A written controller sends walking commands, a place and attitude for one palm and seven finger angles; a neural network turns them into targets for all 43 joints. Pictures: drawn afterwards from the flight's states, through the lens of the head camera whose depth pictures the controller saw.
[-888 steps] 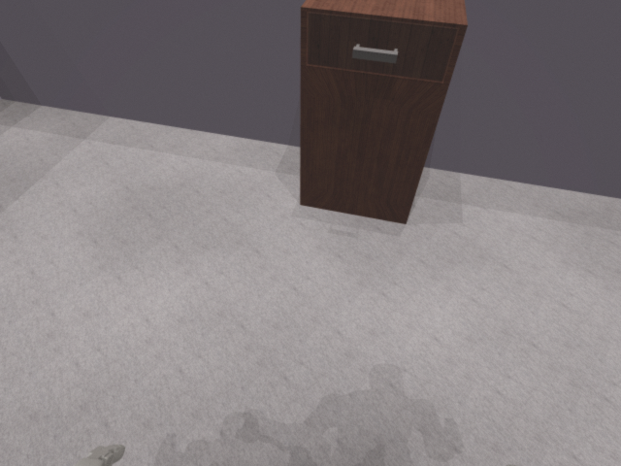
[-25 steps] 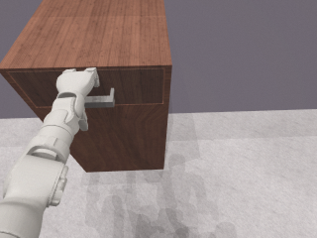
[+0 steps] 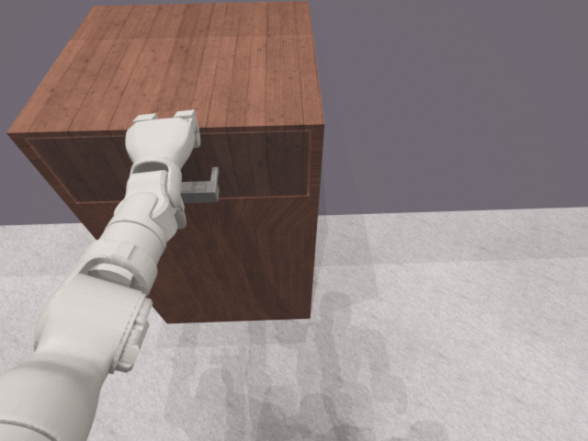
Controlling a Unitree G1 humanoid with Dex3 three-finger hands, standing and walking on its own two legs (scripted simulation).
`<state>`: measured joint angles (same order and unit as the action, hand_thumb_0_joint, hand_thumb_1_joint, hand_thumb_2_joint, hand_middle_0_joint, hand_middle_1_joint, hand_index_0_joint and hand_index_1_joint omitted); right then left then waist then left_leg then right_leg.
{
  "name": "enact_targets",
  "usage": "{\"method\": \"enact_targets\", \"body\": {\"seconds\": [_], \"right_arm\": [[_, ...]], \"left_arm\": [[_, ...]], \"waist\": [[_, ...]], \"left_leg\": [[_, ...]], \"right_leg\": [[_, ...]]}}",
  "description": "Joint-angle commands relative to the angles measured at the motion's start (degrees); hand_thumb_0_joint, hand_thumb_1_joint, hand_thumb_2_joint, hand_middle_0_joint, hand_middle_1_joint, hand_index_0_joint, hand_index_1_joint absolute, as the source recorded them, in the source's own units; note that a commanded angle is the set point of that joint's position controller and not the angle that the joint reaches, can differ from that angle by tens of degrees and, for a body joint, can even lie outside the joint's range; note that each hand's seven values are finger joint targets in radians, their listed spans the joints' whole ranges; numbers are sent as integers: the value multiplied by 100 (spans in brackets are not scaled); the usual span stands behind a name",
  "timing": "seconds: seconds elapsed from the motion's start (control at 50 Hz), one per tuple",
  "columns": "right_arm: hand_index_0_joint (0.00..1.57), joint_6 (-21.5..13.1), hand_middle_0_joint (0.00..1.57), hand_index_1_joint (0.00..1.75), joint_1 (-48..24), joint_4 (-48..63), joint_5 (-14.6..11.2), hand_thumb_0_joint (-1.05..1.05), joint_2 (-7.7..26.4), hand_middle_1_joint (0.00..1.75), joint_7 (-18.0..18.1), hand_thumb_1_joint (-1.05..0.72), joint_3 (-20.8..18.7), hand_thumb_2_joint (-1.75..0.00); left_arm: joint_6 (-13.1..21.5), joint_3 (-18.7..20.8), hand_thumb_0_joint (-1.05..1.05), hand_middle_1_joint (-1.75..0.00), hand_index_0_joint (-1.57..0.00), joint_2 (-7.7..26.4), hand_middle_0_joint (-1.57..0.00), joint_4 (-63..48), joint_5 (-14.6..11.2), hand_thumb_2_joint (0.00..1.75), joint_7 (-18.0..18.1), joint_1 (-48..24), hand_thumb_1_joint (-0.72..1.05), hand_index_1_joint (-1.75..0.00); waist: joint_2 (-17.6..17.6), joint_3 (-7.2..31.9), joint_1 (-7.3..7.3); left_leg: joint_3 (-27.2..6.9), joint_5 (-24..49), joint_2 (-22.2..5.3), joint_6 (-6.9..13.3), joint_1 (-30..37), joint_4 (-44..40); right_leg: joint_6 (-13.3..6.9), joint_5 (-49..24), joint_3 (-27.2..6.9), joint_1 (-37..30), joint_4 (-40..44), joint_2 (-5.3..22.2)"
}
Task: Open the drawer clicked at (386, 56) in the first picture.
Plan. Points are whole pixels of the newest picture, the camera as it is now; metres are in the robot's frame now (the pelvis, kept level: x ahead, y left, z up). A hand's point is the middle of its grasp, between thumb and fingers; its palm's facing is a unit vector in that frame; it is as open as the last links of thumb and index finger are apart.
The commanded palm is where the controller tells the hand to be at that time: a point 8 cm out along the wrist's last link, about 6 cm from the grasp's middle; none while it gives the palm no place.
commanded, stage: move the hooked fingers above the handle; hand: left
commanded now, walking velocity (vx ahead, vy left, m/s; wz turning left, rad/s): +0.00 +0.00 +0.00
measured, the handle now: (179, 183) +0.54 +0.17 +0.01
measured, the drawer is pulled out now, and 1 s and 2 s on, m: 0.00 0.00 0.00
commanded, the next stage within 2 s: lower the fingers behind the handle in 2.00 s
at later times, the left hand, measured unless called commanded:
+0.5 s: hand (154, 172) +0.50 +0.18 +0.08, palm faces +0.00 -0.01 -1.00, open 13.5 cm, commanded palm +0.48 +0.16 +0.12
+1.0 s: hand (175, 173) +0.50 +0.15 +0.07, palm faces +0.01 -0.03 -1.00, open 13.1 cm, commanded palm +0.48 +0.17 +0.13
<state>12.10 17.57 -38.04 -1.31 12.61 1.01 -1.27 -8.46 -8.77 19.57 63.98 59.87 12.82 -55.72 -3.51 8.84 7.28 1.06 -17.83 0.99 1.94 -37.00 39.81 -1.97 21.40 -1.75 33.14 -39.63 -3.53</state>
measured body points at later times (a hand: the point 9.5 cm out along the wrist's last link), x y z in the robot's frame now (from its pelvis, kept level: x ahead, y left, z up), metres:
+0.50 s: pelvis +0.00 +0.00 +0.00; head +0.07 +0.00 +0.44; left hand +0.49 +0.18 +0.14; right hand +0.02 -0.27 -0.14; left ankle +0.01 +0.10 -0.71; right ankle -0.03 -0.10 -0.71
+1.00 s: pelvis +0.00 +0.00 +0.00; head +0.07 -0.01 +0.44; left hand +0.50 +0.15 +0.13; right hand +0.04 -0.26 -0.14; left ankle +0.01 +0.10 -0.71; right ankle -0.03 -0.10 -0.71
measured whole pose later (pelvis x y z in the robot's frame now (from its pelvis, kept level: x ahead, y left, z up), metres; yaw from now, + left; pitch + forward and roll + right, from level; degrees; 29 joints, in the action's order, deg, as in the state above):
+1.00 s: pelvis +0.00 +0.00 +0.00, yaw +0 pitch +16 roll -1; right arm 11.3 17.4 -39.1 -1.4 13.3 2.5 -1.8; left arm -6.1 -8.5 19.5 62.4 60.3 16.5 -54.5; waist -3.4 8.3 7.2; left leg 0.8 -18.2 1.1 2.1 -38.7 40.6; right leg -1.7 21.6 -1.5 34.5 -40.0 -3.4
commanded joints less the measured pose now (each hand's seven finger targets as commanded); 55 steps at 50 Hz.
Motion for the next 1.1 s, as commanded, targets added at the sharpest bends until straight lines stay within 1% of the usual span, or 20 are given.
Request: {"method": "enact_targets", "body": {"seconds": [0.0,0.08,0.14,0.18,0.24,0.3,0.36,0.4,0.5,0.54,0.6,0.62,0.64,0.68,0.74,0.8,0.84,0.9,1.0,1.08], "right_arm": [[20,-123,20,30,449,593,27,0,1052,30,212,-90,-285,-90],[20,-292,20,30,475,737,47,0,961,30,302,-90,-336,-90],[20,-433,20,30,602,641,102,0,902,30,317,-90,-431,-90],[20,-508,20,30,678,517,128,0,882,30,278,-90,-467,-90],[20,-588,20,30,805,271,145,0,926,30,166,-90,-507,-90],[20,-557,20,30,857,128,140,0,969,30,36,-90,-529,-90],[20,-448,20,30,911,90,102,0,1025,30,-52,-90,-561,-90],[20,-364,20,30,881,116,102,0,1031,30,-79,-90,-558,-90],[20,-219,20,30,687,230,104,0,1058,30,-13,-90,-487,-90],[20,-228,20,30,647,338,127,0,1045,30,44,-90,-472,-90],[20,-270,20,30,607,480,132,0,939,30,114,-90,-428,-90],[20,-300,20,30,594,485,151,0,948,30,153,-90,-409,-90],[20,-313,20,30,579,525,152,0,910,30,168,-90,-388,-90],[20,-365,20,30,480,566,171,0,842,30,206,-90,-365,-90],[20,-406,20,30,438,493,191,0,864,30,185,-90,-357,-90],[20,-352,20,30,618,361,167,0,955,30,113,-90,-433,-90],[20,-283,20,30,675,311,120,0,995,30,110,-90,-426,-90],[20,-187,20,30,631,248,42,0,999,30,189,-90,-387,-90],[20,-152,20,30,520,376,-20,0,1029,30,349,-90,-268,-90],[20,-241,20,30,557,501,-17,0,1034,30,395,-90,-256,-90]], "left_arm": [[256,326,0,-120,-30,1540,-30,-677,4,30,-355,-1554,-50,-120],[1141,394,0,-120,-30,1650,-30,-1765,-36,30,-339,-1977,-50,-120],[1689,801,0,-120,-30,2152,-30,-2682,24,30,46,-2699,-50,-120],[1756,744,0,-120,-30,2013,-30,-2746,101,30,375,-2820,-50,-120],[1473,626,0,-120,-30,1792,-30,-2349,113,30,806,-2970,-50,-120],[841,247,0,-120,-30,1281,-30,-1755,56,30,929,-2951,-50,-120],[291,28,0,-120,-30,1044,-30,-1319,-3,30,617,-2792,-50,-120],[89,-367,0,-120,-30,558,-30,-1192,-106,30,267,-2718,-50,-120],[291,-515,0,-120,-30,323,-30,-1068,-262,30,-414,-2082,-50,-120],[726,-36,0,-120,-30,832,-30,-1452,-301,30,-519,-1899,-50,-120],[1266,391,0,-120,-30,1345,-30,-1960,-161,30,-261,-2126,-50,-120],[1413,950,0,-120,-30,1995,-30,-2151,-91,30,-48,-2206,-50,-120],[1454,1122,0,-120,-30,2268,-30,-2265,58,30,192,-2307,-50,-120],[1345,1434,0,-120,-30,2569,-30,-2302,233,30,702,-2301,-50,-120],[817,1242,0,-120,-30,2449,-30,-2018,448,30,1276,-2462,-50,-120],[165,903,0,-120,-30,2099,-30,-1520,372,30,1189,-2578,-50,-120],[-75,1009,0,-120,-30,2320,-30,-1411,204,30,1009,-2816,-50,-120],[-284,654,0,-120,-30,2019,-30,-1114,36,30,650,-3062,-50,-120],[-108,596,0,-120,-30,2038,-30,-557,-14,30,100,-2363,-50,-120],[402,573,0,-120,-30,2084,-30,-596,92,30,-156,-2067,-50,-120]], "waist": [[1008,1320,-49],[545,1612,-47],[43,2230,-55],[-173,2415,24],[-207,2298,185],[-276,2255,248],[-165,2504,199],[-36,2361,252],[663,1545,269],[555,1740,68],[384,1715,-41],[351,1864,-187],[170,2048,-249],[155,2170,-330],[4,2404,-245],[-21,2787,-77],[173,3053,-47],[499,2530,146],[787,1579,85],[625,1334,35]], "left_leg": [[121,1233,57,182,953,-287],[82,1049,79,206,1137,-212],[-12,1282,72,196,1475,-36],[-79,1474,73,166,1691,117],[-144,1536,44,125,1738,228],[-141,1644,41,88,1870,204],[-108,2077,19,66,2064,183],[-103,2266,-5,79,2131,139],[-78,1935,33,169,1666,-43],[-70,2017,57,180,1657,-54],[-64,1819,64,178,1491,-34],[-67,1855,59,174,1352,-5],[-94,1845,66,148,1287,16],[-59,1827,76,128,1098,102],[-14,1875,72,78,1100,176],[38,2169,22,54,1542,193],[60,2269,22,89,1665,157],[80,1945,32,140,1514,-27],[109,1449,63,178,1031,-260],[119,1139,59,169,878,-254]], "right_leg": [[72,-1999,53,-869,632,112],[50,-1679,-90,-775,639,131],[18,-1633,-124,-654,481,95],[-13,-1561,-25,-282,347,40],[-21,-1365,121,202,267,-28],[-33,-1362,215,363,305,-71],[-24,-1809,224,89,336,-95],[-12,-2012,241,17,413,-91],[32,-2170,181,-263,577,-17],[-1,-2321,110,-519,505,9],[-23,-2091,72,-464,406,12],[-48,-2089,57,-589,334,25],[-57,-2013,50,-579,223,5],[-57,-1934,80,-565,133,-1],[-57,-1826,183,-392,35,-26],[-11,-2044,231,-393,108,-57],[37,-2311,165,-719,198,-40],[97,-2265,139,-782,424,6],[108,-2124,66,-890,668,87],[77,-1755,7,-735,678,111]]}}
